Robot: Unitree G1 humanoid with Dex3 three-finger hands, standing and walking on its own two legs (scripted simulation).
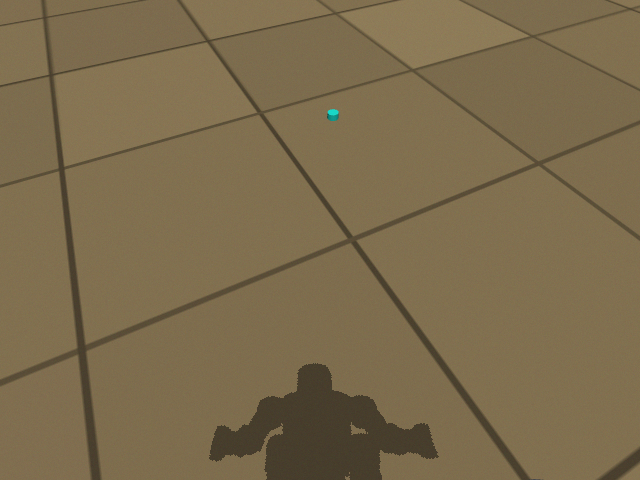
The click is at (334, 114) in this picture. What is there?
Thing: low tin
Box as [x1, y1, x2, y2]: [328, 109, 338, 120]
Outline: 331,109 328,111 328,119 335,120 337,119 338,112 337,110
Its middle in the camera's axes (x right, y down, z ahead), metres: +0.08 -0.71 +2.18
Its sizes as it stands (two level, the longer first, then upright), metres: 0.062 0.062 0.036
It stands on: the floor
